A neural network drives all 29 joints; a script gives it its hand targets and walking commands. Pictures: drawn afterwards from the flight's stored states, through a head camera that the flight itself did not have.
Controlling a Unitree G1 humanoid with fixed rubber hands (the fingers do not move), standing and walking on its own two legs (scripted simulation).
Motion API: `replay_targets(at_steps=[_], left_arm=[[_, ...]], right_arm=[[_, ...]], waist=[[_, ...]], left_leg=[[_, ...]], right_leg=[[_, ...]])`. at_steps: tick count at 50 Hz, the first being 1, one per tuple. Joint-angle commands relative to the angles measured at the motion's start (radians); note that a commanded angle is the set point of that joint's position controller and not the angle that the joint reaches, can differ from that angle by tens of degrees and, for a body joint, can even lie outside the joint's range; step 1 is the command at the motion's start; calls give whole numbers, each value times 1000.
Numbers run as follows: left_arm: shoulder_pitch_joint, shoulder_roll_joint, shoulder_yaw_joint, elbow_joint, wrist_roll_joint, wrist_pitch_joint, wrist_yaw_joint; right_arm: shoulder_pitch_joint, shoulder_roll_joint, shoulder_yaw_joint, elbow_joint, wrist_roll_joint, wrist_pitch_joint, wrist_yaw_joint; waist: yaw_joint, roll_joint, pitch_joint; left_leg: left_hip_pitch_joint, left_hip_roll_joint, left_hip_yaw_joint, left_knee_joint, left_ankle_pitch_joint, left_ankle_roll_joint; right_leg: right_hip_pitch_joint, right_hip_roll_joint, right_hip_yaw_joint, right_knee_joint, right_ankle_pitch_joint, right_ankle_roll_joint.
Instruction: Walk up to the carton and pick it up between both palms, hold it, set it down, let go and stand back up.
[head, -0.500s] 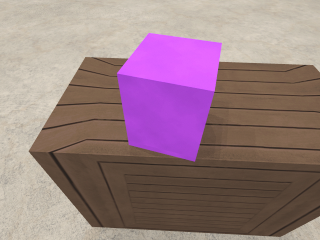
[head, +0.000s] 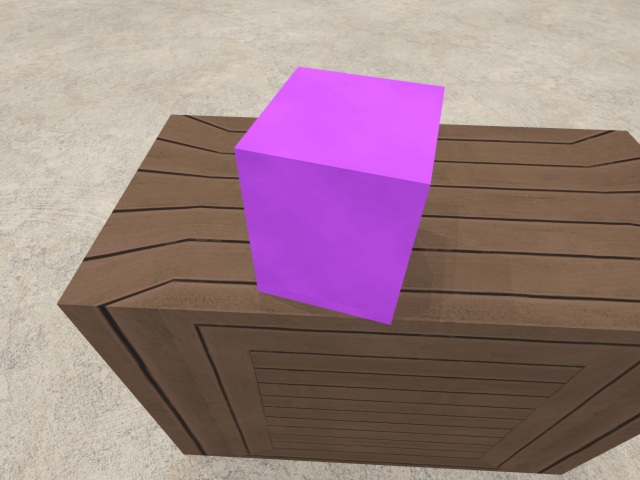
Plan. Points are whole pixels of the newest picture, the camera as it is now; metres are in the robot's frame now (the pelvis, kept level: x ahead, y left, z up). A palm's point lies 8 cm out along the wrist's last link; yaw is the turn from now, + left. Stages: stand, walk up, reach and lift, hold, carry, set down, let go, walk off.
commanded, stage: stand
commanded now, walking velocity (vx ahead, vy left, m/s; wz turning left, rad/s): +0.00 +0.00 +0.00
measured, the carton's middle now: (344, 196) +0.47 -0.03 +0.12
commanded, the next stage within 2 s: none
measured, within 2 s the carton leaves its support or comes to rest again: neither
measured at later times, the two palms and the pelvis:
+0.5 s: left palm out of the picture -0.02 +0.22 -0.15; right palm out of the picture -0.01 -0.21 -0.15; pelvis +0.00 +0.00 +0.00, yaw +0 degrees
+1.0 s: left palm out of the picture -0.03 +0.22 -0.15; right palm out of the picture -0.03 -0.21 -0.15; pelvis -0.01 +0.00 +0.00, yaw +0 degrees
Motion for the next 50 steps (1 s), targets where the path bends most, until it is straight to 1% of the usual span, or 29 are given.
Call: replay_targets(at_steps=[1,13,14,15,16,17,18,19,20,22,23,24,25,26,27,28,29,32,33,35,39,41,42,43,44,46,47,49,50], left_arm=[[110,104,17,-15,0,-8,5],[110,103,17,-13,0,-9,5],[119,106,15,-14,7,-8,5],[113,101,15,-15,6,-8,5],[108,110,12,-17,5,-9,5],[111,114,13,-19,4,-11,7],[107,120,13,-19,4,-11,7],[116,104,13,-16,3,-10,8],[113,107,14,-10,6,-9,7],[111,111,13,-17,7,-8,8],[108,113,15,-20,4,-7,6],[116,107,14,-15,6,-7,6],[114,105,16,-11,7,-7,5],[108,115,13,-17,4,-8,5],[111,120,13,-15,2,-8,5],[103,114,14,-11,-1,-7,4],[108,102,9,-14,3,-6,5],[116,122,17,-14,2,-7,7],[109,127,15,-13,0,-7,8],[104,114,14,-12,6,-7,6],[112,107,13,-5,3,-3,5],[112,111,10,-10,0,-5,4],[103,102,7,-7,2,-5,5],[110,109,10,-9,0,-5,5],[108,116,11,-8,2,-5,6],[110,112,12,-15,2,-6,5],[97,115,13,-14,4,-6,5],[103,110,12,-13,2,-5,6],[109,111,11,-10,4,-3,6]], right_arm=[[86,-104,-15,-16,0,-8,-5],[85,-103,-15,-14,0,-9,-5],[100,-110,-25,-18,1,-12,-4],[98,-110,-29,-19,2,-13,-4],[94,-109,-26,-20,0,-14,-4],[98,-109,-25,-15,3,-14,-4],[107,-106,-27,-19,2,-14,-4],[96,-107,-29,-20,-1,-13,-5],[92,-99,-28,-23,-3,-9,-5],[96,-97,-30,-23,-1,-7,-4],[97,-95,-29,-28,0,-7,-4],[93,-101,-27,-27,-1,-8,-4],[94,-108,-29,-27,-2,-8,-4],[102,-97,-22,-27,-1,-8,-4],[113,-92,-23,-29,-1,-9,-4],[105,-90,-21,-31,1,-9,-5],[109,-99,-24,-29,3,-8,-4],[104,-106,-26,-30,-1,-6,-6],[112,-101,-26,-27,4,-7,-4],[100,-108,-26,-29,2,-9,-5],[115,-100,-26,-26,2,-8,-6],[106,-98,-25,-28,-2,-8,-5],[104,-101,-26,-29,0,-9,-4],[109,-95,-26,-29,0,-9,-4],[115,-82,-25,-24,0,-9,-3],[110,-101,-30,-30,-2,-11,-4],[108,-102,-30,-27,-1,-10,-2],[117,-91,-21,-24,2,-9,-3],[115,-105,-26,-28,3,-9,-4]], waist=[[0,-2,57],[0,-2,58],[-1,-19,45],[-6,-14,38],[1,-4,41],[0,-1,21],[-4,-18,39],[8,-6,49],[-1,-3,68],[-6,-4,48],[0,0,66],[5,-15,71],[-2,1,65],[3,-3,84],[-4,-6,56],[0,-15,79],[-1,-5,98],[5,-6,84],[-8,-26,76],[0,-10,61],[1,13,69],[4,-22,87],[-2,-21,84],[5,-14,87],[-3,-11,78],[3,6,57],[-3,2,72],[0,-4,81],[0,5,90]], left_leg=[[-28,86,-57,-79,200,26],[-27,86,-57,-80,200,25],[-12,84,-50,-83,183,25],[-2,84,-55,-83,202,28],[-8,86,-51,-79,222,25],[-7,85,-48,-67,239,26],[-16,82,-46,-74,232,22],[-15,83,-47,-73,223,23],[-23,81,-41,-72,211,20],[-25,80,-41,-72,185,22],[-40,77,-42,-80,161,22],[-31,84,-44,-79,182,22],[-30,81,-42,-70,204,22],[-37,81,-40,-77,214,20],[-23,84,-42,-83,207,22],[-28,84,-48,-83,208,26],[-37,82,-47,-82,205,27],[-24,82,-41,-80,207,22],[-34,81,-45,-83,201,23],[-18,81,-49,-82,203,25],[-45,81,-46,-91,177,25],[-26,79,-47,-95,163,22],[-34,84,-52,-91,188,26],[-33,83,-49,-91,194,25],[-23,81,-53,-92,200,22],[-23,80,-53,-91,179,25],[-35,78,-49,-91,174,26],[-45,79,-54,-96,155,25],[-57,75,-54,-104,143,27]], right_leg=[[-60,-121,101,-105,217,5],[-59,-121,101,-106,217,5],[-59,-119,107,-95,199,9],[-59,-120,111,-95,210,7],[-49,-119,111,-90,230,10],[-32,-122,112,-85,256,10],[-46,-117,108,-81,254,9],[-55,-118,107,-86,238,11],[-64,-122,109,-88,234,12],[-59,-122,113,-95,219,8],[-63,-123,114,-96,192,5],[-68,-125,112,-95,206,7],[-59,-124,115,-92,225,11],[-66,-120,112,-93,234,11],[-61,-123,108,-93,216,11],[-68,-119,110,-96,209,11],[-76,-121,111,-97,207,9],[-69,-121,114,-98,222,13],[-61,-121,110,-100,225,9],[-61,-118,113,-97,215,12],[-49,-125,111,-101,184,9],[-84,-117,107,-110,157,15],[-68,-120,106,-109,187,15],[-68,-124,113,-100,201,10],[-77,-124,106,-99,192,10],[-66,-121,115,-104,171,9],[-65,-123,113,-102,171,8],[-68,-122,115,-104,155,11],[-71,-123,115,-105,141,13]])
